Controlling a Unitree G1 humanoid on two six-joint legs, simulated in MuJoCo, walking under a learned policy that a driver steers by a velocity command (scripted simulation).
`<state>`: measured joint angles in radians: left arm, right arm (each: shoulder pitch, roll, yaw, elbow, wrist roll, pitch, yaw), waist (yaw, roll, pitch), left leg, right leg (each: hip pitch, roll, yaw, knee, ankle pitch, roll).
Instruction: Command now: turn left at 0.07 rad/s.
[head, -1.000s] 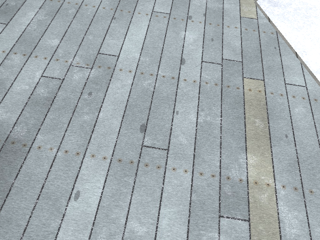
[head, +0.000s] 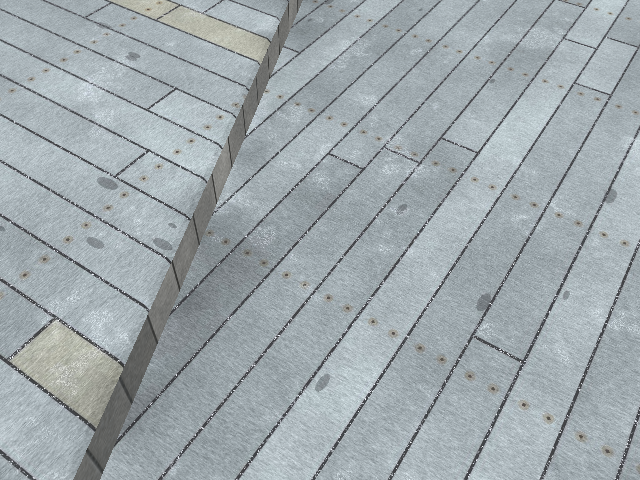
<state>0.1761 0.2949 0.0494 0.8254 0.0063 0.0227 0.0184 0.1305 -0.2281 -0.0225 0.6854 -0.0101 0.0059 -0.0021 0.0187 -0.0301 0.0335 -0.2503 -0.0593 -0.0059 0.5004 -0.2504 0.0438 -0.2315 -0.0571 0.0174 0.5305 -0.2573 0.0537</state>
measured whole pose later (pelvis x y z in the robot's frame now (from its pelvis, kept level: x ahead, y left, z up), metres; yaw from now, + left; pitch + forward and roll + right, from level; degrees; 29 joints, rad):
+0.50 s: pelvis +0.00 -0.01 +0.00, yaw +0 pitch -2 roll +0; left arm 0.18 0.24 0.02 0.96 0.01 -0.01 0.03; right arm 0.19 -0.24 -0.04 0.88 -0.01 0.01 -0.03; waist 0.00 0.00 0.04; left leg -0.21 -0.02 -0.02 0.51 -0.27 0.01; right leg -0.17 -0.02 0.00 0.50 -0.30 0.02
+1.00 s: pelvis +0.00 -0.02 +0.00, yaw +0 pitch -2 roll +0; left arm 0.22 0.23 0.01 1.07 0.00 0.00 0.04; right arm 0.19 -0.22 -0.03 1.05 0.00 0.00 -0.03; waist 0.01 0.00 0.04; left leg -0.20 -0.01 -0.02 0.49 -0.26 0.01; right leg -0.17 -0.01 0.00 0.48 -0.28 0.01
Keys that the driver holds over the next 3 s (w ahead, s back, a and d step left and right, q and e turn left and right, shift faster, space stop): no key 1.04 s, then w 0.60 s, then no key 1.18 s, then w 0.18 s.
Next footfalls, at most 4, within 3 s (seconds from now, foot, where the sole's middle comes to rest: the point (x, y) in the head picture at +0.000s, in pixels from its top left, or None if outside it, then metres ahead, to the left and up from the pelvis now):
1.72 left None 0.41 0.09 -0.77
2.10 right None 0.43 -0.15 -0.77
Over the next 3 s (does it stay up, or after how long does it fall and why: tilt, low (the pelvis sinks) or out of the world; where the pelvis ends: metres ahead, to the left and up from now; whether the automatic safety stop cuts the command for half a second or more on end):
stays up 0.41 -0.03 0.00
